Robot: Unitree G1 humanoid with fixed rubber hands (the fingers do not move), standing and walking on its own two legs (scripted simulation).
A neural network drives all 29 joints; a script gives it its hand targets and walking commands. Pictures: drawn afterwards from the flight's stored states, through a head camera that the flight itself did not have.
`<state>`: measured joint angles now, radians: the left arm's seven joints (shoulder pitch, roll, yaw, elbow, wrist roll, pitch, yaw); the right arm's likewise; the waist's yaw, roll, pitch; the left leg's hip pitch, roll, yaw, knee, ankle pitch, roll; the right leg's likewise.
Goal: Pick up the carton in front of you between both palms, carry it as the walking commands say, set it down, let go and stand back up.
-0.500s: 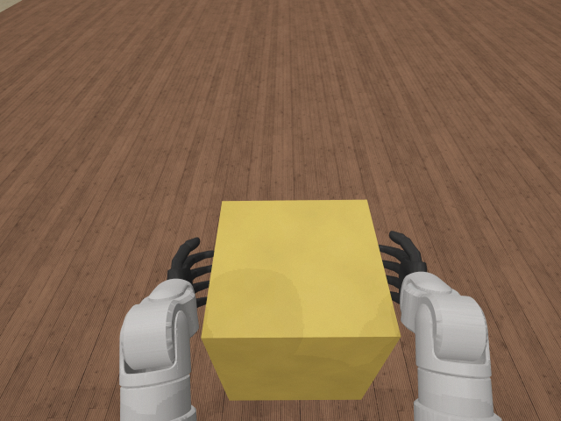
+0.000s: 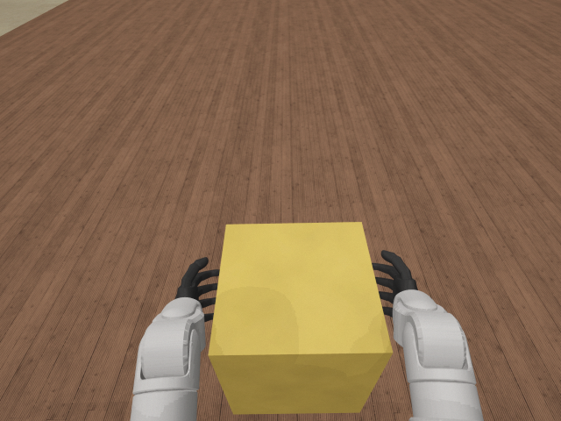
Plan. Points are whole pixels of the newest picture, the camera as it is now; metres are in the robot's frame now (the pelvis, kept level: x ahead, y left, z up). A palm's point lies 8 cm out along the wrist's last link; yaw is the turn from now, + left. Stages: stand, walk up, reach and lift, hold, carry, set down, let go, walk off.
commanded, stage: carry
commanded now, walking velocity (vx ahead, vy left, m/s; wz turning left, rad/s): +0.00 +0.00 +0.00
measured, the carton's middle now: (295, 321) +0.28 +0.00 -0.03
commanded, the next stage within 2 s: hold in 0.58 s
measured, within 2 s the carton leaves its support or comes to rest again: neither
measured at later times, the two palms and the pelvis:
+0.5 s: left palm (196, 317) +0.26 +0.14 +0.04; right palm (407, 310) +0.26 -0.16 +0.04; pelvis -0.03 -0.01 +0.00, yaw +0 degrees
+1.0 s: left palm (219, 325) +0.24 +0.11 +0.04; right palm (446, 351) +0.20 -0.19 +0.04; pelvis -0.06 +0.01 +0.01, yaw -10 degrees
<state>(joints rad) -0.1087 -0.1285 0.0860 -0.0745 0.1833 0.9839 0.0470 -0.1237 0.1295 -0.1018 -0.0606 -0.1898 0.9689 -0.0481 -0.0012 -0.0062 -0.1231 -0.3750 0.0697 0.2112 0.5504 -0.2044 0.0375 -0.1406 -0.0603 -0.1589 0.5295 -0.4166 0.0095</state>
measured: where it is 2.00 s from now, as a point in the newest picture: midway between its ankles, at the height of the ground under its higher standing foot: outside the picture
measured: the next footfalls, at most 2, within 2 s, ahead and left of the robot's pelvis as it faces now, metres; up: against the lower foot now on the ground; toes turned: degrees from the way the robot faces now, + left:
none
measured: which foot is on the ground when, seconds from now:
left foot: down 0.00-1.00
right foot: down 0.00-1.00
